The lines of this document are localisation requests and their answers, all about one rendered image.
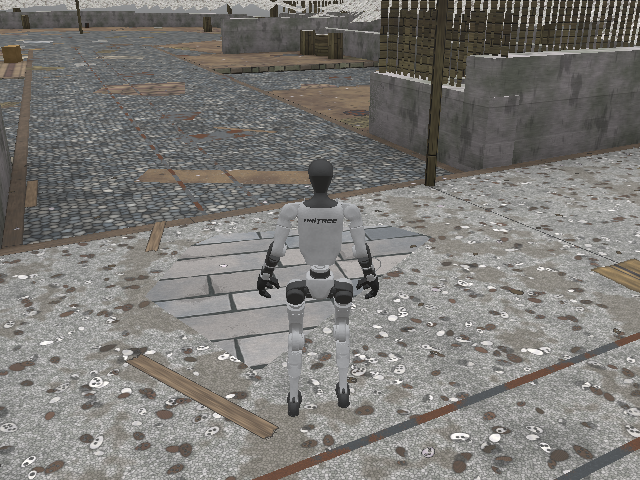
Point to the left robot foot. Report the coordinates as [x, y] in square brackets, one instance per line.
[293, 408]

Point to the robot right forearm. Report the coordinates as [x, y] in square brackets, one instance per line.
[367, 266]

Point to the robot left forearm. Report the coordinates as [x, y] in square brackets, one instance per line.
[269, 265]

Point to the left robot hand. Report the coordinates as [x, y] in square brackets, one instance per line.
[261, 284]

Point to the left robot upper arm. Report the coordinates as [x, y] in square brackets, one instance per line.
[288, 212]

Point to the right robot upper arm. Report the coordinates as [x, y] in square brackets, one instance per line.
[352, 213]

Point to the humanoid robot head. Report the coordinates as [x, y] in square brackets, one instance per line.
[320, 174]

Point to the right robot hand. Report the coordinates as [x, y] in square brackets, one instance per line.
[366, 284]

